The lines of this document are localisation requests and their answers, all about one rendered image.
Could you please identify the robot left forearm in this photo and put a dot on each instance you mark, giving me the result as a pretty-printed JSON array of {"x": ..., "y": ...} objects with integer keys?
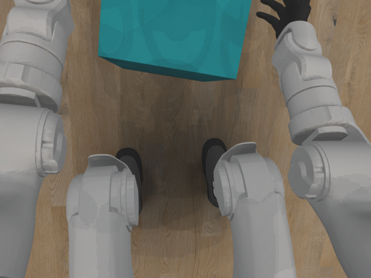
[{"x": 33, "y": 51}]

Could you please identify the robot left shin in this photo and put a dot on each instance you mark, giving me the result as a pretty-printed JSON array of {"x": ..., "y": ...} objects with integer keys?
[{"x": 72, "y": 201}]

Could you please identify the right robot upper arm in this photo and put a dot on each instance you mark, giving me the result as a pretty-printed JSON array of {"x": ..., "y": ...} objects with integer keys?
[{"x": 335, "y": 178}]

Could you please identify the right robot hand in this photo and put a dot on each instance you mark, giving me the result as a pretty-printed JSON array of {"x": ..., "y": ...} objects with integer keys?
[{"x": 295, "y": 10}]

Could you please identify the robot right forearm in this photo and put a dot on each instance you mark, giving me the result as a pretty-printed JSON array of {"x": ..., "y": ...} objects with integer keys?
[{"x": 311, "y": 96}]

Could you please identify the left robot upper arm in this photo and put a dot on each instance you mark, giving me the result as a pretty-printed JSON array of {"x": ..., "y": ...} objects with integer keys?
[{"x": 32, "y": 146}]

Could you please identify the robot left thigh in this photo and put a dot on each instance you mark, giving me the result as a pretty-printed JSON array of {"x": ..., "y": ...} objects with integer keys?
[{"x": 99, "y": 234}]

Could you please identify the carton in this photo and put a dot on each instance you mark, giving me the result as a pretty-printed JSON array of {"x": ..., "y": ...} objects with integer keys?
[{"x": 199, "y": 40}]

